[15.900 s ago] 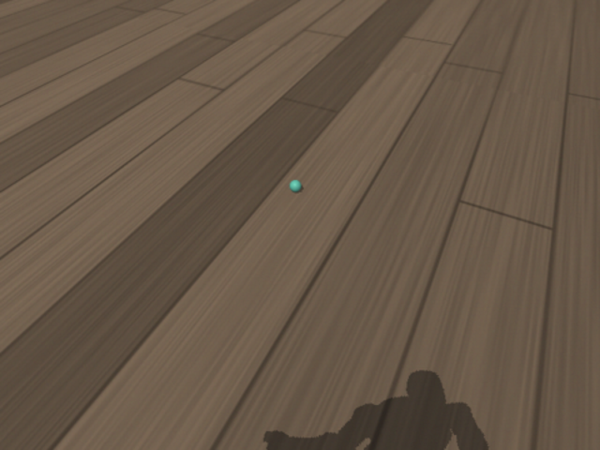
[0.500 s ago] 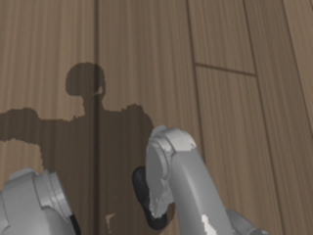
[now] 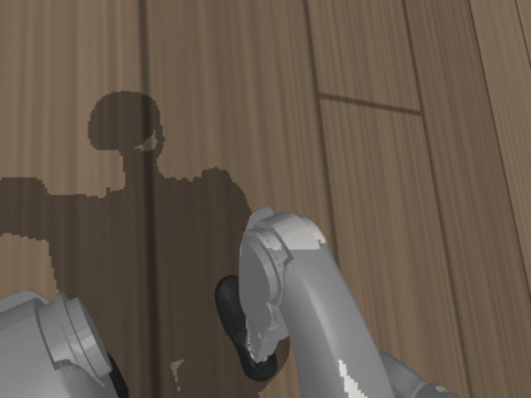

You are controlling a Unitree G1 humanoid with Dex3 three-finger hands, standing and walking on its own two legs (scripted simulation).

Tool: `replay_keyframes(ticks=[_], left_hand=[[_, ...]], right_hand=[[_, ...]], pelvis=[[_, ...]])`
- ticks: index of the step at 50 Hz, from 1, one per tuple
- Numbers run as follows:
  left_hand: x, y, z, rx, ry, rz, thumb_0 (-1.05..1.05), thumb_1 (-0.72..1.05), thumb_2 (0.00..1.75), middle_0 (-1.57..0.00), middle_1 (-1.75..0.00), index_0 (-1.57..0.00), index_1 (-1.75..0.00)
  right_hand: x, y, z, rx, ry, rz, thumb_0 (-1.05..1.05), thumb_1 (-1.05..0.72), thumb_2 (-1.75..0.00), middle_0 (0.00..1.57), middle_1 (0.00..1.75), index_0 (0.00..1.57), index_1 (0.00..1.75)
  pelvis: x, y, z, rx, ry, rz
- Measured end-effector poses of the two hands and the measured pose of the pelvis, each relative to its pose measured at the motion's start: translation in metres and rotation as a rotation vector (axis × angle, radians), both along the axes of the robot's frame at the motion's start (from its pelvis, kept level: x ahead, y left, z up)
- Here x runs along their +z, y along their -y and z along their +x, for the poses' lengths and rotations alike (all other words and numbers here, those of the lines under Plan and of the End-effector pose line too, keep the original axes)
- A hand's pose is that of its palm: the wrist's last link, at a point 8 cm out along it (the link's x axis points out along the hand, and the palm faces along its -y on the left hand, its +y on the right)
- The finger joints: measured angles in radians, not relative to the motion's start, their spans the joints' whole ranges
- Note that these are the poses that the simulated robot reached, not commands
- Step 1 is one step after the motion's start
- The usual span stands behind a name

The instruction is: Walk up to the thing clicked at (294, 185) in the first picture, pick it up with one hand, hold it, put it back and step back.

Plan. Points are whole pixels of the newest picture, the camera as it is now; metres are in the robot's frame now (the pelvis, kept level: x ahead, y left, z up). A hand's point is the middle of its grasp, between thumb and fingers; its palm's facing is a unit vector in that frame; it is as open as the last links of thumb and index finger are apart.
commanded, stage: close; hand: left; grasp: from above
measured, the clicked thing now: out of the picture +0.44 +0.35 -0.26
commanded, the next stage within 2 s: settle in 1.72 s
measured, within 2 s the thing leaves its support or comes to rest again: neither
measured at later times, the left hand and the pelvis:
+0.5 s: hand out of the picture +0.42 +0.34 -0.24, palm faces -0.45 -0.19 -0.87, open 13.4 cm; pelvis +0.00 +0.00 +0.00, yaw +0 degrees
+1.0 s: hand out of the picture +0.43 +0.33 -0.25, palm faces -0.41 -0.16 -0.90, open 10.7 cm; pelvis +0.00 +0.00 +0.01, yaw -1 degrees
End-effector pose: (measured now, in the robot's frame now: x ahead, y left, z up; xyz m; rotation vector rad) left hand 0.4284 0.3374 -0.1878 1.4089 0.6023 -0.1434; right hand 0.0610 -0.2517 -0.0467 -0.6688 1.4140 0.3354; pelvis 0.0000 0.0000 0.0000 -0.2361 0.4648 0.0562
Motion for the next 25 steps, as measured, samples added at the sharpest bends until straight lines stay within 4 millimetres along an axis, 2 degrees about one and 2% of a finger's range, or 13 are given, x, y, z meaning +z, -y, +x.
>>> replay_keyframes(ticks=[15,25], left_hand=[[0.003,-0.006,0.004,0.007,0.016,0.004,0.00,-0.48,1.02,-0.13,-1.00,-0.10,-1.02],[0.005,-0.011,-0.002,0.014,-0.014,-0.003,0.00,-0.41,0.95,-0.16,-0.99,-0.15,-0.99]], right_hand=[[0.006,0.002,0.000,0.006,0.003,-0.012,0.00,-0.91,-0.90,0.20,0.30,0.20,0.30],[0.006,-0.001,0.002,0.012,0.013,-0.007,0.00,-0.90,-0.90,0.20,0.30,0.20,0.30]], pelvis=[[0.001,-0.001,0.000,-0.003,0.006,-0.009],[0.002,-0.001,-0.002,-0.001,0.007,-0.011]])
